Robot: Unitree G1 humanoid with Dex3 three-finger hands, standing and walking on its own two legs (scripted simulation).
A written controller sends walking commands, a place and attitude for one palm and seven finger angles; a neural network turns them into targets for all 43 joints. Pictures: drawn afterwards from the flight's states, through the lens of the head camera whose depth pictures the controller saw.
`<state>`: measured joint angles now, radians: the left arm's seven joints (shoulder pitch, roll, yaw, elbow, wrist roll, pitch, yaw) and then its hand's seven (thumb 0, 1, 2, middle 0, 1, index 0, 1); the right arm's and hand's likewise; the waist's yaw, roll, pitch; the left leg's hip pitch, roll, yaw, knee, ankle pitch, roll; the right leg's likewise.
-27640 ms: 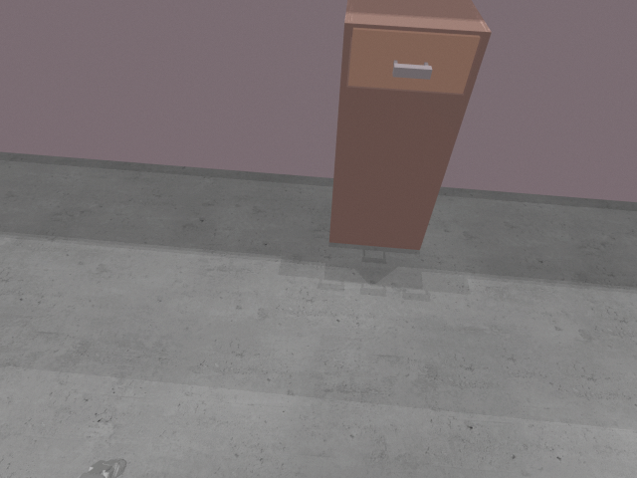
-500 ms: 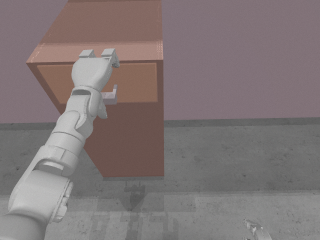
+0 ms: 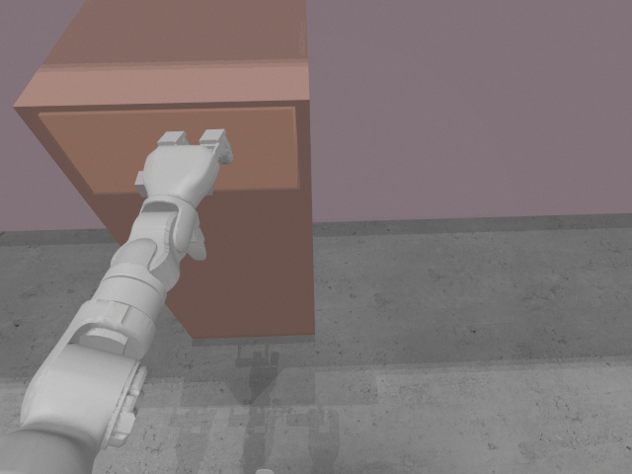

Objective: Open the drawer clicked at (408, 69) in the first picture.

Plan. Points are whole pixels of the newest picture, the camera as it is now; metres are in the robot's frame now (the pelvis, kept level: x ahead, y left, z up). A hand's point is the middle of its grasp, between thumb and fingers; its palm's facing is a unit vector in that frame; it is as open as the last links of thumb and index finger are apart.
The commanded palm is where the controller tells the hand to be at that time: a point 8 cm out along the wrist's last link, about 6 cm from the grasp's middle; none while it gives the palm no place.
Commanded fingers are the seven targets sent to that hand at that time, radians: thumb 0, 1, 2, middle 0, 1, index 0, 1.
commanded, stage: lower the fingers behind the handle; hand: left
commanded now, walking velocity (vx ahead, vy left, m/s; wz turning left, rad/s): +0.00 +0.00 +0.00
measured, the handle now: (178, 171) +0.53 +0.20 +0.05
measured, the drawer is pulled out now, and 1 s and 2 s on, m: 0.00 0.00 0.00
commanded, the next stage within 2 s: lift the fingers back up to retry in 0.92 s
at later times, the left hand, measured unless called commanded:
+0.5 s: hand (170, 206) +0.46 +0.20 +0.05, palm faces -0.02 -0.05 -1.00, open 14.1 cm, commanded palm +0.45 +0.20 +0.09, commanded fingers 0.00 -0.50 0.30 -0.30 -1.20 -0.30 -1.20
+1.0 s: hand (173, 202) +0.47 +0.20 +0.05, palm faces -0.04 -0.02 -1.00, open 13.9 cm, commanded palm +0.45 +0.19 +0.09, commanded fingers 0.00 -0.50 0.30 -0.30 -1.20 -0.30 -1.20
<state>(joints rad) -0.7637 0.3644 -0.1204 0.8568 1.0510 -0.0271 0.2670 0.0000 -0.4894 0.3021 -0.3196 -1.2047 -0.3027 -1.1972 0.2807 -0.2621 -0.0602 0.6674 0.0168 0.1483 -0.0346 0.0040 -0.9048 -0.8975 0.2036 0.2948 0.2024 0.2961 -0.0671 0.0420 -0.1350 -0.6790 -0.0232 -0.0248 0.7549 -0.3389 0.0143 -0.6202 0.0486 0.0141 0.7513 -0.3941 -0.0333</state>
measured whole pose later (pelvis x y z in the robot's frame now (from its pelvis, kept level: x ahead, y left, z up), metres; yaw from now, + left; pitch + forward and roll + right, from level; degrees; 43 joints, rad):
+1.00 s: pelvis -0.01 +0.01 -0.01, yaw +0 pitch +16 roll -1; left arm -0.85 0.41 -0.14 1.02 1.06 0.07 0.24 0.00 -0.49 0.30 -0.30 -1.19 -0.27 -1.26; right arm 0.35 -0.23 -0.03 0.64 0.02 0.17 -0.05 0.00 -0.90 -0.90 0.21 0.30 0.21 0.30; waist -0.10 0.05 -0.15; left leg -0.73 -0.02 -0.03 0.80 -0.35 0.03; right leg -0.66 0.05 0.01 0.77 -0.39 -0.02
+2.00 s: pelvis +0.02 +0.00 +0.01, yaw +1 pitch +10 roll +0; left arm -0.63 0.44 -0.12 0.59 0.97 -0.13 0.10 0.00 -0.49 0.30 -0.32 -1.20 -0.32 -1.20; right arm 0.22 -0.26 -0.06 0.64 0.03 0.16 -0.06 0.00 -0.90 -0.90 0.20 0.29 0.20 0.30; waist -0.01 0.04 -0.11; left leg -0.52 -0.03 -0.04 0.67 -0.33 0.01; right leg -0.45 0.04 0.00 0.65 -0.38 -0.04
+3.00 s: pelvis +0.01 +0.01 +0.01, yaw -2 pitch +13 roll +0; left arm -0.83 0.42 -0.16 0.77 1.02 0.01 0.26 0.00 -0.49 0.30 -0.38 -1.26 -0.32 -1.20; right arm 0.21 -0.24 0.00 0.67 0.04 0.15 -0.07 0.00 -0.90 -0.90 0.20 0.29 0.20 0.30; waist -0.04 0.06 -0.10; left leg -0.58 -0.02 0.01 0.67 -0.32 0.03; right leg -0.52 0.04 0.05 0.67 -0.36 -0.01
